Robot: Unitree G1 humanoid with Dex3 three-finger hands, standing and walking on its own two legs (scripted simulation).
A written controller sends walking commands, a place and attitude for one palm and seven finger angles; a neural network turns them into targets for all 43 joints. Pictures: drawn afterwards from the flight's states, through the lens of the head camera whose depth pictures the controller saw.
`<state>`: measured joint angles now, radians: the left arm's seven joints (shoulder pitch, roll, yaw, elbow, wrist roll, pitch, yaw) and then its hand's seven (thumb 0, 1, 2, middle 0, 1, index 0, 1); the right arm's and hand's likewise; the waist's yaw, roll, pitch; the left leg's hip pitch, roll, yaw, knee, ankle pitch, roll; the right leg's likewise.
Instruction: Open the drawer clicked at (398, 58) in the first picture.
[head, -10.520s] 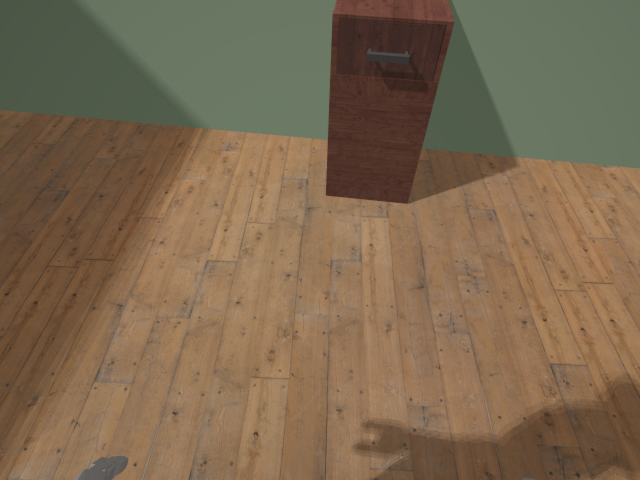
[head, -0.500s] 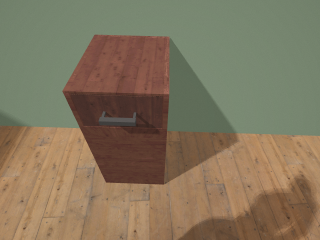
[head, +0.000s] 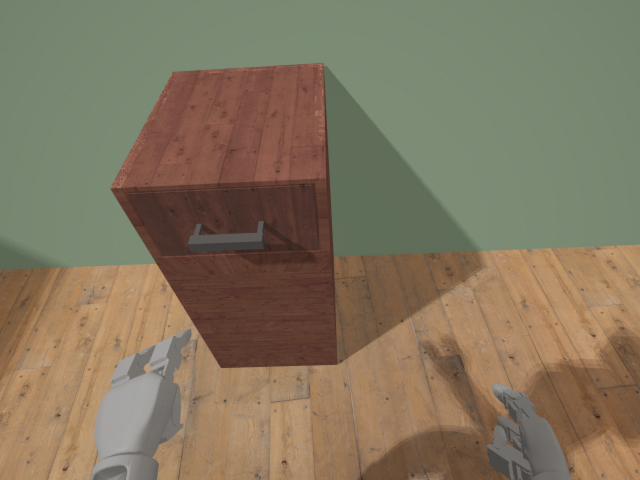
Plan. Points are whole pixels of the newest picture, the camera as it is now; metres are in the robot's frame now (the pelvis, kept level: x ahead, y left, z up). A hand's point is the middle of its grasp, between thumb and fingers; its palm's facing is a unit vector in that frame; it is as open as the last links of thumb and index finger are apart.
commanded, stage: raise the hand with hooked fingers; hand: left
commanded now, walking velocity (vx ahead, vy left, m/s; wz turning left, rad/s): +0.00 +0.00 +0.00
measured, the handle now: (228, 234) +0.55 +0.22 -0.07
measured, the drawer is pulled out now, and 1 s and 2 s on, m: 0.00 0.00 0.00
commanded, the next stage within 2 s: move the hooked fingers above the handle in 1.62 s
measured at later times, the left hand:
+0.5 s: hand (152, 398) +0.22 +0.23 +0.00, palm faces +0.00 -0.10 -1.00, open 10.7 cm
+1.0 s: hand (125, 333) +0.27 +0.25 +0.06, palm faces +0.07 -0.07 -0.99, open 13.4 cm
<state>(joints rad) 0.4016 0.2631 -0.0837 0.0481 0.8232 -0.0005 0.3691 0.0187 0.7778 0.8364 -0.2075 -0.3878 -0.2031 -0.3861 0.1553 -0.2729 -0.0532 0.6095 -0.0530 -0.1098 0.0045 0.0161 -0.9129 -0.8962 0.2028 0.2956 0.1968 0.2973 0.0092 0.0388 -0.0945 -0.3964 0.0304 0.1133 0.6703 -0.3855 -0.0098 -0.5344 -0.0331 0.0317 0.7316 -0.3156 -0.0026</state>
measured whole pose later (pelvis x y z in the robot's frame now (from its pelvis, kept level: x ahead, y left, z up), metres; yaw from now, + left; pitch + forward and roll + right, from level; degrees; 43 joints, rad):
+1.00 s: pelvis +0.01 +0.01 +0.01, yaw +3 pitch +4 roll +1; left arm 0.07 0.41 -0.07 0.03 1.01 0.03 0.22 0.00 -0.39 0.35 -0.31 -1.13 -0.31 -1.12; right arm 0.09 -0.24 -0.03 0.59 -0.03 0.07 0.00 0.01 -0.90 -0.90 0.20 0.30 0.20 0.30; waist 0.08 0.05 -0.03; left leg -0.30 0.02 0.06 0.59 -0.35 0.00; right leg -0.40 -0.05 -0.02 0.62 -0.29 0.01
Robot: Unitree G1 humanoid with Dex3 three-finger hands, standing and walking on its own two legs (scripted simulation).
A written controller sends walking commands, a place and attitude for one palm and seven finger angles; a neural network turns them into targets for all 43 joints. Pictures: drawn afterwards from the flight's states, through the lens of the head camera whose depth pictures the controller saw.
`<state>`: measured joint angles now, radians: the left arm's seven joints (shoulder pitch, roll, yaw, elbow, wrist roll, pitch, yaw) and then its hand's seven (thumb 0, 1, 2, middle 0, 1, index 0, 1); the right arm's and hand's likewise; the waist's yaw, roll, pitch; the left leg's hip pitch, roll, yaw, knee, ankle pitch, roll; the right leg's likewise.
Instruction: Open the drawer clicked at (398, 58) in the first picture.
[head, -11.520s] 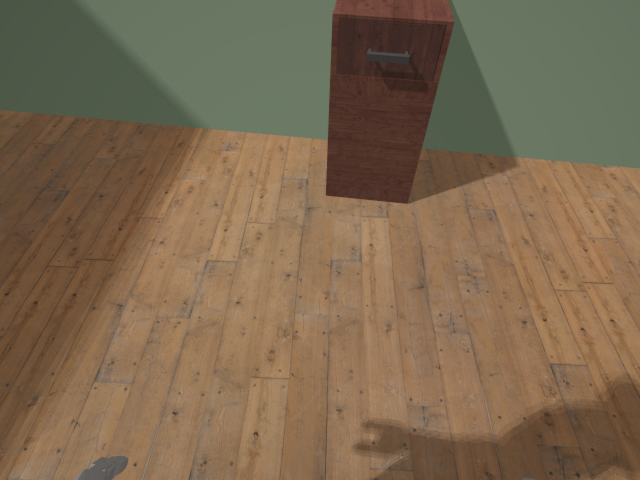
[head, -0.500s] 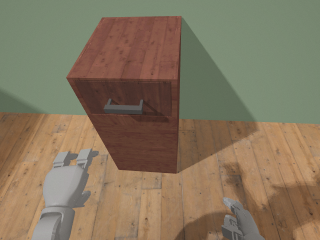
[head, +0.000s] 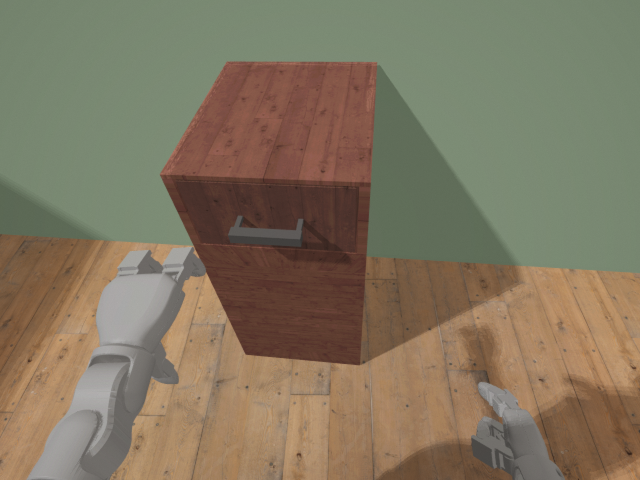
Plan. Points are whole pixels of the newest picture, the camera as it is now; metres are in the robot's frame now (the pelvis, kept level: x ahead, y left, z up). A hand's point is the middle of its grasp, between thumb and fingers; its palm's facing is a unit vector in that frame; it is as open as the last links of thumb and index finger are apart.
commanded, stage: raise the hand with hooked fingers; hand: left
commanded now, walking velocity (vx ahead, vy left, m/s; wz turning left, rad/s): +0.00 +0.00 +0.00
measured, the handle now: (267, 229) +0.55 +0.19 -0.08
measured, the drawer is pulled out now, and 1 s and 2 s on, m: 0.00 0.00 0.00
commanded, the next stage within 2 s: move the hooked fingers above the handle in 0.62 s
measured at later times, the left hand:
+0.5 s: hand (163, 292) +0.30 +0.24 +0.08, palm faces +0.00 -0.07 -1.00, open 13.9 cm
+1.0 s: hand (189, 281) +0.33 +0.22 +0.06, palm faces -0.02 -0.04 -1.00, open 13.9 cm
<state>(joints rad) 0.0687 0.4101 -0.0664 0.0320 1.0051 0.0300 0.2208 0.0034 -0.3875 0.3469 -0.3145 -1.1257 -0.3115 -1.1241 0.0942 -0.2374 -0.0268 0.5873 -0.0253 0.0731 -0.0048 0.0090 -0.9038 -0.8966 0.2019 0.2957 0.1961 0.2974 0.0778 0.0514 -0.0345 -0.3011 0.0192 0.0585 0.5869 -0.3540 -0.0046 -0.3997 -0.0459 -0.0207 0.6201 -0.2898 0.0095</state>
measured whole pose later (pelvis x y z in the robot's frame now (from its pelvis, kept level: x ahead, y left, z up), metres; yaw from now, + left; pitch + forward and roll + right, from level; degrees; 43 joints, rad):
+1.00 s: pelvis -0.01 -0.01 +0.01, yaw +1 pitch +5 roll +1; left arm -0.26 0.43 -0.11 0.32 1.01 -0.07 0.14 0.00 -0.49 0.30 -0.32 -1.20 -0.32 -1.20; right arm 0.14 -0.23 -0.03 0.64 -0.01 0.08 -0.02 0.01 -0.90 -0.90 0.20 0.30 0.20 0.30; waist 0.07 0.05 -0.02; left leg -0.30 0.02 0.04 0.50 -0.29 -0.01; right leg -0.39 -0.04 -0.04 0.54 -0.24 0.00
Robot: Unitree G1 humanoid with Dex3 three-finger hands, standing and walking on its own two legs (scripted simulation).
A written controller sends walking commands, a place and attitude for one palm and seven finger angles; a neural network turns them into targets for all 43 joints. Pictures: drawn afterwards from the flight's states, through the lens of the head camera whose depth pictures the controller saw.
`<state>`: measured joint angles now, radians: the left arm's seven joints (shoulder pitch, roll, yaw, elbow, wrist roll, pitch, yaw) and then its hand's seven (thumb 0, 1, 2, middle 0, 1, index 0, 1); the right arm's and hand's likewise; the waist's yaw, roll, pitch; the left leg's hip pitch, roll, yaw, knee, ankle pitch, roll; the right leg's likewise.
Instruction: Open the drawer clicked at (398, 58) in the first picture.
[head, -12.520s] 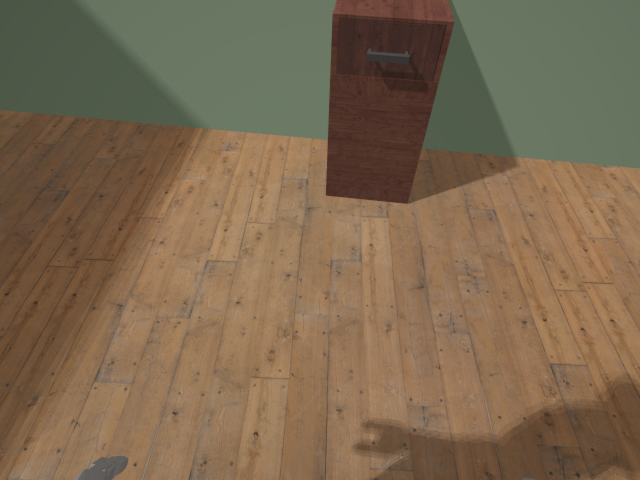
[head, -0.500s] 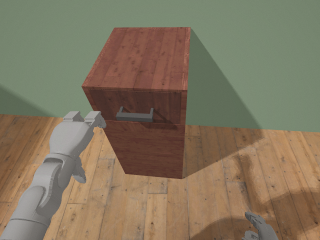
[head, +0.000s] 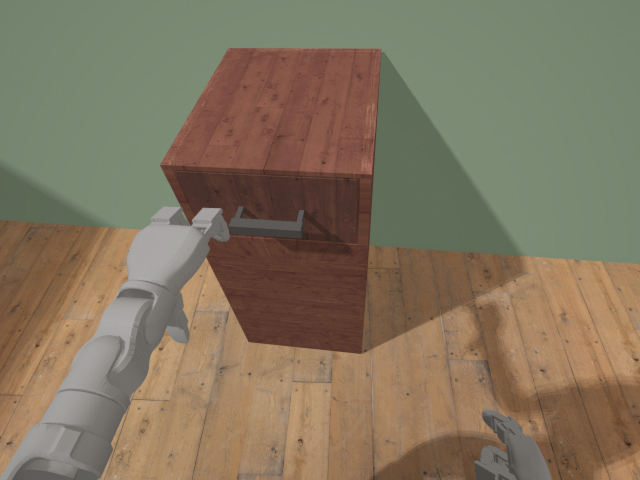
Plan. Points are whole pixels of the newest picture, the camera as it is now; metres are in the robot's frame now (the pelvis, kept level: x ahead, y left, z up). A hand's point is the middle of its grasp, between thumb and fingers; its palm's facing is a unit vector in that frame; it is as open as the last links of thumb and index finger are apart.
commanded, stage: move the hooked fingers above the handle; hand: left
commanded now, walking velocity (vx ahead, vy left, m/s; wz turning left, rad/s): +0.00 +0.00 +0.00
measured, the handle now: (268, 220) +0.56 +0.18 -0.08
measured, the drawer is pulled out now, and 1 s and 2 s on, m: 0.00 0.00 0.00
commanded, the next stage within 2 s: lower the fingers behind the handle in 1.92 s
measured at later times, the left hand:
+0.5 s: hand (216, 248) +0.41 +0.21 +0.02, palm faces -0.02 -0.02 -1.00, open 13.9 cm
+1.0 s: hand (237, 233) +0.46 +0.20 -0.01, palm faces -0.04 +0.00 -1.00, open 13.9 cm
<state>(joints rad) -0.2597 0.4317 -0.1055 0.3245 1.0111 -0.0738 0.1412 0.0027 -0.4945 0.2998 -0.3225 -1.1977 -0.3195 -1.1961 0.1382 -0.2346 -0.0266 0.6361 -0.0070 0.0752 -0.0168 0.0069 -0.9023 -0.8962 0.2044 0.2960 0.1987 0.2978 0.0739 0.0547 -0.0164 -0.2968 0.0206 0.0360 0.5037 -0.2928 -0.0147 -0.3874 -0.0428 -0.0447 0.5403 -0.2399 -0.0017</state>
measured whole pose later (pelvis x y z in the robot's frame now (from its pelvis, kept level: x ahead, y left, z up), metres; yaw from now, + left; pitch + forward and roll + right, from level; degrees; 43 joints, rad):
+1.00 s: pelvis -0.01 +0.01 -0.02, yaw -2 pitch +17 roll +0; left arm -0.77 0.41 -0.05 1.05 1.13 -0.06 0.38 0.00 -0.49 0.30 -0.32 -1.20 -0.32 -1.20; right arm 0.31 -0.25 -0.08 0.71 -0.03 0.09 0.01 0.00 -0.90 -0.90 0.20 0.30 0.20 0.30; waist -0.08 0.04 -0.11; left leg -0.65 0.03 0.06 0.73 -0.37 0.01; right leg -0.73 -0.04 -0.01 0.71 -0.28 0.01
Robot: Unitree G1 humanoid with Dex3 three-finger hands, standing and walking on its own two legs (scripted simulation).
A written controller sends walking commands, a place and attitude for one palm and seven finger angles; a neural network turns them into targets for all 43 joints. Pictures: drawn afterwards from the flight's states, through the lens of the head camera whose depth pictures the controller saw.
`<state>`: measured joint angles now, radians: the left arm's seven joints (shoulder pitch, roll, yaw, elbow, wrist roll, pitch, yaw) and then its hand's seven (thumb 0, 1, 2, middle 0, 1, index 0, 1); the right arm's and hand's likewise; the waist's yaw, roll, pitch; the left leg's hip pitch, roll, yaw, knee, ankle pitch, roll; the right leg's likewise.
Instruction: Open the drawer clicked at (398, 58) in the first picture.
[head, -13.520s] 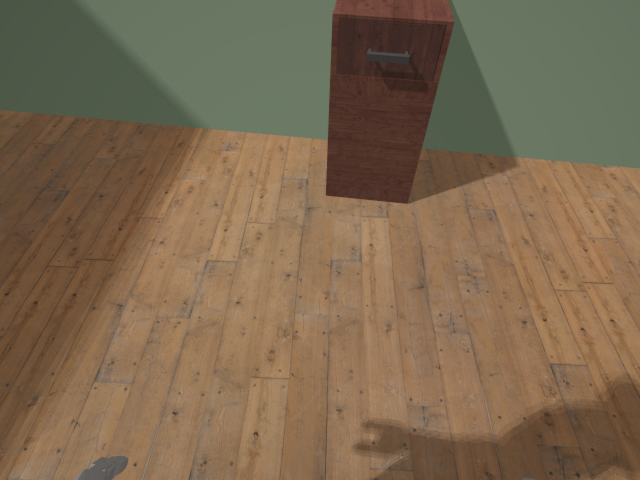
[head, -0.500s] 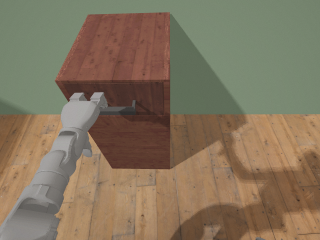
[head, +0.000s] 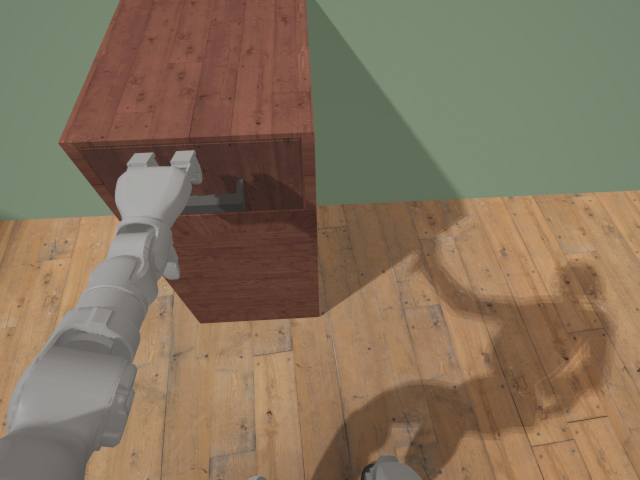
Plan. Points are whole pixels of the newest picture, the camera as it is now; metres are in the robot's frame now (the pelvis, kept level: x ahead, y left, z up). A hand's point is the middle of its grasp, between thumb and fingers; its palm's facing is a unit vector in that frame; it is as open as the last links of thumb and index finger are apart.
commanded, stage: move the hooked fingers above the handle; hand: left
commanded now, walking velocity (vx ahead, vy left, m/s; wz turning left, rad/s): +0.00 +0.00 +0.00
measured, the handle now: (203, 195) +0.56 +0.19 -0.06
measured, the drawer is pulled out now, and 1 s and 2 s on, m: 0.00 0.00 0.00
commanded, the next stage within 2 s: lower the fingers behind the handle in 0.92 s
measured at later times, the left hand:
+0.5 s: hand (182, 206) +0.50 +0.20 -0.01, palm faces -0.06 -0.02 -1.00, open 13.9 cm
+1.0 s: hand (185, 206) +0.50 +0.19 +0.00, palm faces -0.05 -0.02 -1.00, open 13.9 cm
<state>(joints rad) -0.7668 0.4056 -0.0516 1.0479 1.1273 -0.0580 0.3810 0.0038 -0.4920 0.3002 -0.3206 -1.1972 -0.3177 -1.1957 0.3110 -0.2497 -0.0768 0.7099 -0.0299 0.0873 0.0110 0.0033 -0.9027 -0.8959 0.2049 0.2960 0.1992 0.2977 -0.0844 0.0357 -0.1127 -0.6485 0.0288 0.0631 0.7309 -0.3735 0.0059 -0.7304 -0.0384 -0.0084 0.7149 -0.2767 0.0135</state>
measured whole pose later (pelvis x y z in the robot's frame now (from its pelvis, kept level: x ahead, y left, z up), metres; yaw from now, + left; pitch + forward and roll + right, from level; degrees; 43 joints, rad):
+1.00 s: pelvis +0.01 +0.00 -0.01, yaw +0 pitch +21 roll +0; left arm -0.83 0.40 -0.05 1.09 1.13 -0.04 0.39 0.00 -0.49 0.30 -0.32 -1.20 -0.32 -1.20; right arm 0.31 -0.26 -0.07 0.70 -0.05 0.11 0.02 0.00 -0.90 -0.90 0.20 0.30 0.20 0.30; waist -0.11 0.04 -0.13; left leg -0.74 0.04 0.05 0.80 -0.42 0.01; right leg -0.81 -0.03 -0.02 0.77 -0.32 0.02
